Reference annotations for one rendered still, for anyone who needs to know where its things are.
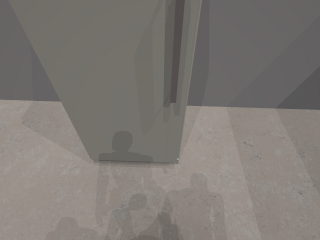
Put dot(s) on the fridge door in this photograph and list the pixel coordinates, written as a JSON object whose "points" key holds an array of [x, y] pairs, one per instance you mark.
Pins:
{"points": [[110, 63]]}

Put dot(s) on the handle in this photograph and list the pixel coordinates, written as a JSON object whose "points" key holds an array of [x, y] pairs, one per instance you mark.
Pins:
{"points": [[177, 39]]}

